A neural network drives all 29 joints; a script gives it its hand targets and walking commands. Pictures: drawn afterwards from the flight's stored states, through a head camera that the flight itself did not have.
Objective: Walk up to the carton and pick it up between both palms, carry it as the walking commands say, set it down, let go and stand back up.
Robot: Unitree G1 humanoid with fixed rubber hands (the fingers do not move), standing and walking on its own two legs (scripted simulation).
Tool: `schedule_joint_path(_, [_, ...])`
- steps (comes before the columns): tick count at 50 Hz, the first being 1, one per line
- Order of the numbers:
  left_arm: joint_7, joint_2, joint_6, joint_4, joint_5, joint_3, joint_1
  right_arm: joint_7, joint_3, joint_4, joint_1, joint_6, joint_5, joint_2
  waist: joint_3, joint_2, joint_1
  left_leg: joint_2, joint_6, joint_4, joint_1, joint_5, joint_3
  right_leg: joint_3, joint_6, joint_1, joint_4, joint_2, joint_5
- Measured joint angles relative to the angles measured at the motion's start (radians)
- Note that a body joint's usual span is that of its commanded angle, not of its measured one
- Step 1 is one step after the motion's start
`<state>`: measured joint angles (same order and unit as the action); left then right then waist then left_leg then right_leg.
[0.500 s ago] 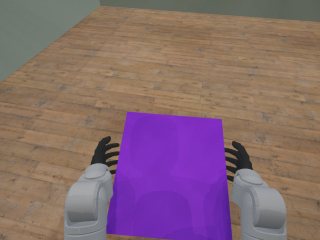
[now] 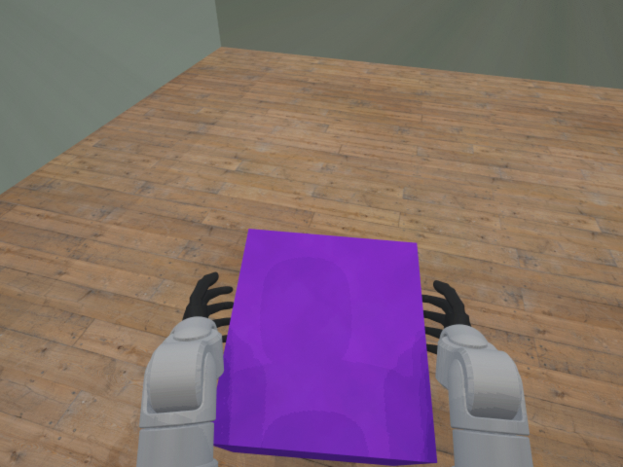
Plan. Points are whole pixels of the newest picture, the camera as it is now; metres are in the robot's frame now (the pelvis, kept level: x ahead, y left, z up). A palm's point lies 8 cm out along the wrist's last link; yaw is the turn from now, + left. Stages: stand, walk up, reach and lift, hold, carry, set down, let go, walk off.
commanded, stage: carry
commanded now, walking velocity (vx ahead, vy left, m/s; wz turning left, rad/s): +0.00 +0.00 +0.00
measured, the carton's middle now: (322, 350) +0.30 +0.00 -0.01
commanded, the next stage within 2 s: none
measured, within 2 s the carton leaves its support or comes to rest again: neither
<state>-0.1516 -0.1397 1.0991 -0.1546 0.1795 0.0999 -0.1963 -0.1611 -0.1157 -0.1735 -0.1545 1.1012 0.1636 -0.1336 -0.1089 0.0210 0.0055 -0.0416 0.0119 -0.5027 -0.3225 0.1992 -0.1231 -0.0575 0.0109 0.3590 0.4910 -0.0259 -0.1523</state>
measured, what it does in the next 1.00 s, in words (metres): stands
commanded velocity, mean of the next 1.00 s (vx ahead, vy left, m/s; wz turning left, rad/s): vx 0.00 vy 0.00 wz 0.00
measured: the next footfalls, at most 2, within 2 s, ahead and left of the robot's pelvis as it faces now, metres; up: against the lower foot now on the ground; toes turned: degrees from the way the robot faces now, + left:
none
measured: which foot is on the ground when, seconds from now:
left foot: down 0.00-1.00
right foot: down 0.00-1.00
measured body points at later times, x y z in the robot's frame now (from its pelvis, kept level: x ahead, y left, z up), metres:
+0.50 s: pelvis +0.01 +0.03 +0.00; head -0.01 +0.03 +0.45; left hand +0.29 +0.19 +0.04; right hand +0.29 -0.13 +0.04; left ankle +0.04 +0.11 -0.73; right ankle +0.07 -0.11 -0.73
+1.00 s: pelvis +0.01 +0.03 +0.00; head +0.00 +0.03 +0.45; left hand +0.30 +0.20 +0.03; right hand +0.30 -0.13 +0.02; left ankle +0.04 +0.11 -0.73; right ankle +0.07 -0.11 -0.73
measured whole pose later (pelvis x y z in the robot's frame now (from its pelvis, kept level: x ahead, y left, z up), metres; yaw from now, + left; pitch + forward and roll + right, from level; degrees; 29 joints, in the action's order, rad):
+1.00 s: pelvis +0.01 +0.03 +0.00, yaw +1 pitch +1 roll -1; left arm -0.09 -0.13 0.77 0.08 0.20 0.14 -0.15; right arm -0.07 -0.16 0.07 -0.12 0.78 0.19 -0.13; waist -0.07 0.01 0.01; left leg -0.01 0.05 -0.57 -0.32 0.26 -0.12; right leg -0.06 -0.03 0.34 0.53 -0.06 -0.20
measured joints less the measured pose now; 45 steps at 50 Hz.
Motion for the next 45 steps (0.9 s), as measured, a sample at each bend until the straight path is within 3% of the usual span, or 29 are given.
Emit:
schedule_joint_path(10, [0.035, -0.002, -0.144, 0.155, 0.043, 0.029, -0.013, 0.050, -0.033, 0.154, -0.015, -0.141, 0.030, -0.002, 0.028, 0.006, 0.004, 0.019, 0.020, -0.014, -0.010, 0.002, -0.002, 0.006, -0.020, 0.006, 0.011, -0.020, 0.003])
schedule_joint_path(18, [0.044, 0.006, -0.228, 0.145, 0.015, 0.022, 0.037, 0.062, -0.023, 0.151, 0.028, -0.225, 0.016, 0.003, 0.056, -0.003, 0.014, 0.025, 0.032, -0.032, -0.003, 0.020, 0.001, 0.004, -0.033, -0.009, 0.015, -0.027, -0.010])
schedule_joint_path(45, [0.062, 0.006, -0.312, 0.222, 0.026, 0.037, 0.040, 0.084, -0.040, 0.235, 0.028, -0.311, 0.030, 0.004, 0.039, -0.012, 0.006, 0.031, 0.042, -0.061, -0.001, 0.057, 0.007, -0.002, -0.046, -0.021, 0.034, -0.038, -0.044])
